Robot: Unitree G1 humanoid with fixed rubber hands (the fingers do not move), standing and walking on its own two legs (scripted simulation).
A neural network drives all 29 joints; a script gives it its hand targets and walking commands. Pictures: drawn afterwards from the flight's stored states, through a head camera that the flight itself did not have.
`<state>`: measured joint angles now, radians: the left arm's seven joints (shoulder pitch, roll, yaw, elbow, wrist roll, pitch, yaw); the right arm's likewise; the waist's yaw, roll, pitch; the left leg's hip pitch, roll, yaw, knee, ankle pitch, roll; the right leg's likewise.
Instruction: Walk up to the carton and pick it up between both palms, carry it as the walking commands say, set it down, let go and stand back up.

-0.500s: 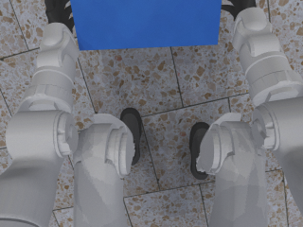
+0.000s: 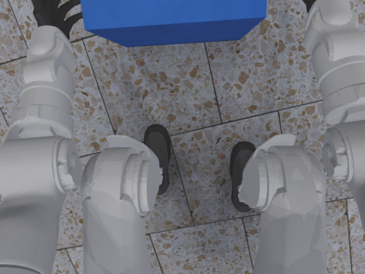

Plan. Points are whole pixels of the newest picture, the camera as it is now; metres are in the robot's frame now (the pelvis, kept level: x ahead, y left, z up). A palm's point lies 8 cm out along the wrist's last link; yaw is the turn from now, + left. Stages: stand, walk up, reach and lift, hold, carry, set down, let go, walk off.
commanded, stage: set down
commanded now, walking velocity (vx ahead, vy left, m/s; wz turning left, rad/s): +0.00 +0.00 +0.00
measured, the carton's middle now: out of the picture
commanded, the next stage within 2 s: let go in 1.30 s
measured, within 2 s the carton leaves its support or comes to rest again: neither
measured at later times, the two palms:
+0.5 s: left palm out of the picture +0.50 +0.27 -0.03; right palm out of the picture +0.56 -0.18 -0.03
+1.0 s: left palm out of the picture +0.49 +0.28 +0.12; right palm out of the picture +0.55 -0.19 +0.12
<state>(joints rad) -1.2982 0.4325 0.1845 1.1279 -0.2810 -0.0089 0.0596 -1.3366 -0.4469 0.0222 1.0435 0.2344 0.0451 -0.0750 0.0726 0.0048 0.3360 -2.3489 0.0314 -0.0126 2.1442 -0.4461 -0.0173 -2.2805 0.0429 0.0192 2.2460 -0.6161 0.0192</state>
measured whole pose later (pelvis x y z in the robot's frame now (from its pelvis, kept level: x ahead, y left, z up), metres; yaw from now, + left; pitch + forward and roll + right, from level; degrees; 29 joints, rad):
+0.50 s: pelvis +0.01 +0.00 +0.07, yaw +0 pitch +42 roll +0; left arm -1.11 0.35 0.30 0.87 -0.15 0.13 0.04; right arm -1.21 -0.42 -0.14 0.93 0.13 0.16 -0.01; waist 0.07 -0.03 0.07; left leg -2.20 0.02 -0.01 1.92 -0.46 -0.01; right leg -2.12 0.03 0.02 2.00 -0.61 0.02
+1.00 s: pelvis +0.03 +0.01 +0.20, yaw +0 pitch +46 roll +0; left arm -0.93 0.31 0.33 0.75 -0.13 0.19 -0.02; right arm -1.04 -0.40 -0.22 0.84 0.07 0.19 0.05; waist 0.08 -0.03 -0.12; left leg -1.87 0.02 0.01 1.45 -0.38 0.00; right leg -1.82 0.02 0.03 1.53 -0.51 0.02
